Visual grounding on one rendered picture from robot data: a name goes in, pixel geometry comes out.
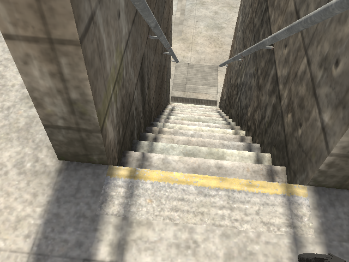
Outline stairs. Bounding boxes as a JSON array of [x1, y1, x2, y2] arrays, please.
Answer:
[[119, 102, 287, 183]]

